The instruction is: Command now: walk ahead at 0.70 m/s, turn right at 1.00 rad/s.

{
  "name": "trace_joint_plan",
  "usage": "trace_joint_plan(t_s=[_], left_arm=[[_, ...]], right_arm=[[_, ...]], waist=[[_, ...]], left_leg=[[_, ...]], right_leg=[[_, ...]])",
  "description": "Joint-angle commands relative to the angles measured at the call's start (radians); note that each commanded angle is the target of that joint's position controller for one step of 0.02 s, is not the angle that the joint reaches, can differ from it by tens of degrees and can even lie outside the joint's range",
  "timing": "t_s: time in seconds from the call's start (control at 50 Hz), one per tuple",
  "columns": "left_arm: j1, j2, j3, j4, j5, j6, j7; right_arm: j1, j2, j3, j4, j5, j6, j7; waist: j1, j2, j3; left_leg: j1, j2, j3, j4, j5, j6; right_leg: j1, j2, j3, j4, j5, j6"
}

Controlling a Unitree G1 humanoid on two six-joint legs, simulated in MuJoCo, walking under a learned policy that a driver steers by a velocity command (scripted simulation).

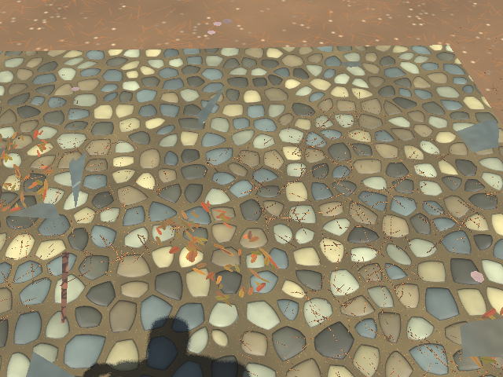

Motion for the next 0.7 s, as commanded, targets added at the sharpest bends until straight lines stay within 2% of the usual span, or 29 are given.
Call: trace_joint_plan(t_s=[0.02,0.12,0.16,0.22,0.24,0.26,0.28,0.3,0.32,0.34,0.36,0.38,0.4,0.42,0.44,0.46,0.48,0.5,0.54,0.58,0.62,0.64,0.66,0.7], left_arm=[[-0.104,0.055,0.01,-0.107,-0.01,-0.024,-0.004],[-0.144,0.025,-0.002,-0.108,-0.015,-0.028,-0.024],[-0.183,0.003,-0.014,-0.112,-0.015,-0.032,-0.041],[-0.253,-0.029,-0.034,-0.125,-0.02,-0.043,-0.07],[-0.258,-0.031,-0.037,-0.124,-0.022,-0.045,-0.077],[-0.236,-0.02,-0.034,-0.119,-0.023,-0.046,-0.08],[-0.198,0.008,-0.02,-0.11,-0.024,-0.045,-0.076],[-0.075,0.055,0.005,-0.085,-0.033,-0.043,-0.07],[0.128,0.131,0.046,-0.037,-0.04,-0.038,-0.064],[0.36,0.222,0.098,0.035,-0.043,-0.019,-0.046],[0.287,0.315,0.098,0.055,-0.037,-0.019,-0.033],[0.303,0.269,0.08,-0.012,-0.016,-0.051,-0.041],[0.314,0.182,0.061,0.009,-0.005,-0.077,-0.049],[0.294,0.173,0.055,0.028,0.007,-0.097,-0.049],[0.214,0.139,0.042,0.02,0.017,-0.107,-0.049],[0.142,0.108,0.031,0.003,0.033,-0.111,-0.045],[0.105,0.084,0.022,-0.005,0.035,-0.11,-0.039],[0.092,0.067,0.017,0.0,0.021,-0.108,-0.032],[0.106,0.049,0.006,0.02,0.0,-0.108,-0.014],[0.122,0.051,0.005,0.048,0.0,-0.1,0.008],[0.164,0.079,0.017,0.077,-0.004,-0.091,0.016],[0.189,0.095,0.024,0.091,-0.01,-0.092,0.016],[0.198,0.102,0.028,0.102,-0.016,-0.095,0.019],[0.198,0.095,0.031,0.12,-0.024,-0.095,0.028]], right_arm=[[-0.004,-0.138,-0.026,-0.051,-0.014,-0.024,0.001],[0.042,-0.145,-0.025,-0.012,-0.023,-0.019,0.004],[0.055,-0.15,-0.026,0.005,-0.021,-0.013,0.006],[0.074,-0.166,-0.032,0.034,-0.008,0.0,0.01],[0.061,-0.175,-0.034,0.038,-0.005,0.007,0.013],[0.028,-0.198,-0.038,0.033,-0.004,0.014,0.014],[0.026,-0.231,-0.045,0.035,0.001,0.019,0.013],[0.016,-0.261,-0.05,0.037,0.004,0.027,0.012],[-0.011,-0.287,-0.057,0.027,0.014,0.028,0.013],[-0.017,-0.236,-0.039,0.004,0.015,0.009,0.01],[0.083,-0.004,0.024,-0.048,-0.024,-0.022,0.021],[0.018,-0.064,0.036,-0.114,0.021,-0.078,0.02],[-0.169,-0.169,0.011,-0.152,0.059,-0.104,0.013],[-0.204,-0.137,0.021,-0.171,0.063,-0.118,0.007],[-0.187,-0.112,0.029,-0.15,0.035,-0.12,0.005],[-0.132,-0.108,0.024,-0.127,0.019,-0.107,0.01],[-0.105,-0.11,0.02,-0.114,0.015,-0.088,0.019],[-0.106,-0.111,0.017,-0.108,0.006,-0.073,0.024],[-0.183,-0.096,0.023,-0.13,-0.017,-0.056,0.029],[-0.319,-0.048,0.039,-0.176,-0.025,-0.06,0.036],[-0.415,-0.005,0.05,-0.211,-0.014,-0.069,0.047],[-0.446,-0.013,0.045,-0.227,-0.001,-0.075,0.049],[-0.456,-0.039,0.033,-0.235,0.014,-0.079,0.048],[-0.459,-0.091,0.011,-0.24,0.035,-0.08,0.045]], waist=[[-0.012,0.154,0.102],[-0.023,0.13,0.172],[-0.032,0.109,0.21],[-0.044,0.083,0.258],[-0.032,0.078,0.262],[0.001,0.093,0.239],[0.037,0.136,0.183],[0.117,0.18,0.098],[0.232,0.193,-0.025],[0.333,0.116,-0.126],[0.133,-0.276,-0.098],[0.171,-0.232,-0.381],[0.228,-0.073,-0.226],[0.18,-0.014,-0.096],[0.116,0.069,-0.034],[0.054,0.062,0.0],[0.024,0.025,0.034],[0.015,0.02,0.07],[0.027,0.034,0.139],[0.066,0.009,0.184],[0.118,-0.015,0.167],[0.137,-0.024,0.153],[0.138,-0.046,0.141],[0.125,-0.078,0.134]], left_leg=[[0.102,0.267,-0.226,-0.23,-0.295,0.108],[0.167,0.293,-0.054,-0.247,-0.122,0.11],[0.19,0.299,0.021,-0.26,-0.06,0.102],[0.25,0.304,0.127,-0.274,0.06,0.086],[0.253,0.295,0.172,-0.256,0.179,0.077],[0.234,0.278,0.222,-0.207,0.47,0.066],[0.239,0.283,0.237,-0.121,0.864,0.068],[0.232,0.29,0.251,0.056,1.182,0.067],[0.147,0.29,0.248,0.31,1.32,0.062],[-0.123,0.24,0.222,0.647,1.023,0.017],[-0.557,0.032,0.131,1.075,-0.236,-0.047],[-0.672,-0.044,-0.159,1.212,-0.259,-0.027],[-0.747,0.004,-0.197,1.164,-0.123,0.01],[-0.745,0.032,-0.19,1.092,-0.069,0.027],[-0.666,0.074,-0.199,1.013,-0.031,0.025],[-0.579,0.099,-0.218,0.956,0.003,0.018],[-0.545,0.104,-0.217,0.914,0.012,0.003],[-0.54,0.11,-0.202,0.848,0.013,-0.018],[-0.508,0.096,-0.14,0.689,0.069,-0.054],[-0.448,0.043,-0.079,0.478,0.255,-0.085],[-0.32,-0.01,-0.043,0.285,0.4,-0.089],[-0.258,-0.026,-0.056,0.226,0.454,-0.087],[-0.226,-0.026,-0.089,0.179,0.485,-0.086],[-0.236,-0.013,-0.14,0.113,0.457,-0.08]], right_leg=[[-0.278,-0.058,0.035,0.039,0.086,0.028],[-0.329,-0.081,0.021,-0.07,0.158,0.024],[-0.316,-0.093,-0.017,-0.157,0.172,-0.001],[-0.269,-0.1,-0.085,-0.312,0.145,-0.057],[-0.213,-0.084,-0.123,-0.368,0.116,-0.083],[-0.094,-0.043,-0.178,-0.423,0.075,-0.113],[0.037,0.022,-0.236,-0.423,0.034,-0.136],[0.211,0.09,-0.268,-0.408,-0.024,-0.162],[0.506,0.15,-0.269,-0.453,-0.034,-0.205],[0.916,0.151,-0.146,-0.545,0.02,-0.25],[1.126,-0.058,0.36,-0.684,-0.208,-0.365],[1.231,-0.22,0.894,-0.963,-0.578,-0.495],[1.138,-0.216,0.869,-1.063,-0.535,-0.405],[0.982,-0.2,0.789,-1.064,-0.423,-0.39],[0.812,-0.165,0.672,-1.038,-0.295,-0.374],[0.678,-0.11,0.564,-1.022,-0.204,-0.369],[0.598,-0.073,0.503,-1.042,-0.165,-0.373],[0.552,-0.053,0.45,-1.064,-0.112,-0.375],[0.43,-0.001,0.334,-1.092,0.031,-0.354],[0.328,0.062,0.249,-1.073,0.159,-0.316],[0.269,0.08,0.238,-1.084,0.114,-0.27],[0.268,0.063,0.269,-1.094,0.075,-0.259],[0.307,0.046,0.303,-1.086,0.052,-0.248],[0.452,0.015,0.353,-1.031,0.082,-0.226]])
